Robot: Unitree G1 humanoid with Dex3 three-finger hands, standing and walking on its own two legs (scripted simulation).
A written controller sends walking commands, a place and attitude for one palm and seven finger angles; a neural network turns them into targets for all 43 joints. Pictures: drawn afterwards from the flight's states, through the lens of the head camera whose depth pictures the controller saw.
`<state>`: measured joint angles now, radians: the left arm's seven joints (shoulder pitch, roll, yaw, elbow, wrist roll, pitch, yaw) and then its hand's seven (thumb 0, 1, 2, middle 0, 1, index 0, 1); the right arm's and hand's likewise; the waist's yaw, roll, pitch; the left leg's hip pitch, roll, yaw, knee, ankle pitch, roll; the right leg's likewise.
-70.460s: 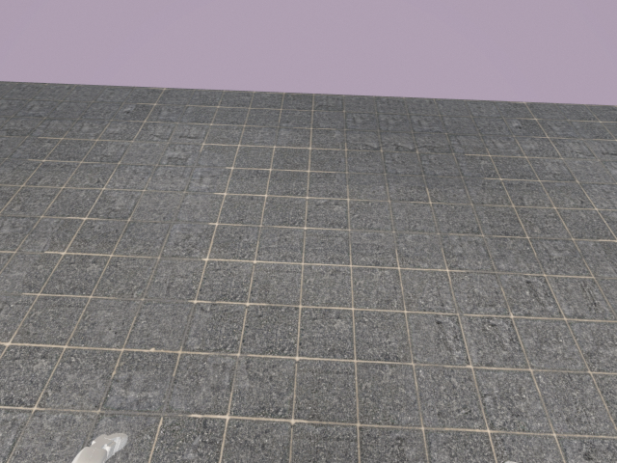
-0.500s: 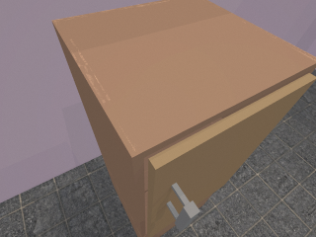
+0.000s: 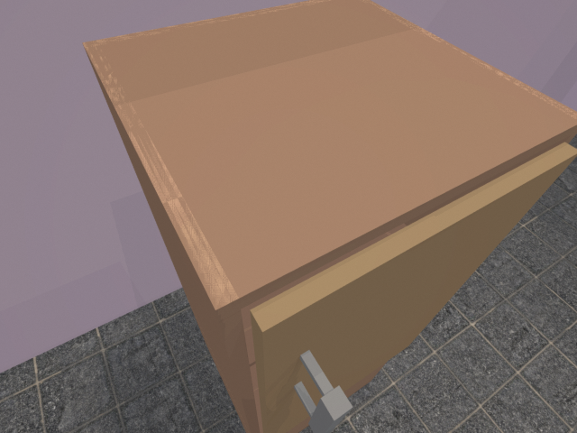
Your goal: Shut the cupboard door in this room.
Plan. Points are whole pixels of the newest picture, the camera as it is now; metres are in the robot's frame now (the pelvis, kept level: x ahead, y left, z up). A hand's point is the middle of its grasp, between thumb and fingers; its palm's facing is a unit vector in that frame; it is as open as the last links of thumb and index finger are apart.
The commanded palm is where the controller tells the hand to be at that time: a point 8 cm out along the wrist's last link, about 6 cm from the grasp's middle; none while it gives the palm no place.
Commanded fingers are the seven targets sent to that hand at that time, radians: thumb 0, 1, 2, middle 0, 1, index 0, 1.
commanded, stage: look again from close up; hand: left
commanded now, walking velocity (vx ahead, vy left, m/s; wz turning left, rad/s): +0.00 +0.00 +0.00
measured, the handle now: (316, 397) +0.16 -0.01 +0.08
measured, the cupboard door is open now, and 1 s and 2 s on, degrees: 0 0 0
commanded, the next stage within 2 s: shuffle to correct the standing spot in 1.28 s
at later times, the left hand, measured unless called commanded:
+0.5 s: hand out of the picture -0.01 +0.16 -0.18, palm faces +0.06 -0.98 -0.17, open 7.4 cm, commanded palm none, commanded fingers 0.00 0.90 0.90 -0.20 -0.30 -0.20 -0.30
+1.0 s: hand out of the picture -0.02 +0.15 -0.18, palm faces +0.08 -0.98 -0.17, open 7.4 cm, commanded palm none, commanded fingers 0.00 0.90 0.90 -0.20 -0.30 -0.20 -0.30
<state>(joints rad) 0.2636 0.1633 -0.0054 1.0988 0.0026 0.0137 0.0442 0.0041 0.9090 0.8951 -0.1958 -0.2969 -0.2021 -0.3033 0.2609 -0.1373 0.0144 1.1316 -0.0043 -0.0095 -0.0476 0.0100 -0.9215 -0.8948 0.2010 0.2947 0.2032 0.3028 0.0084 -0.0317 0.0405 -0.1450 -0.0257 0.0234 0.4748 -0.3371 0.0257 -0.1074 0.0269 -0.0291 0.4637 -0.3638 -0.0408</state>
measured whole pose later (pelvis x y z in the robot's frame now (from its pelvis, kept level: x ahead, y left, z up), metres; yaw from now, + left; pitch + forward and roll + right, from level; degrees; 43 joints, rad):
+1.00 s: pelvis +0.00 -0.01 +0.00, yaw +1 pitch +0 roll +1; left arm 0.31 0.13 0.00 1.13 0.00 0.00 0.05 0.00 0.91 0.90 -0.20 -0.30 -0.20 -0.30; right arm 0.30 -0.10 0.02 1.16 0.00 -0.02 -0.06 0.01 -0.92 -0.89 0.20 0.29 0.20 0.30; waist 0.01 -0.03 0.03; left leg -0.12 -0.02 0.01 0.44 -0.31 0.01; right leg -0.07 0.04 -0.04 0.42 -0.34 -0.06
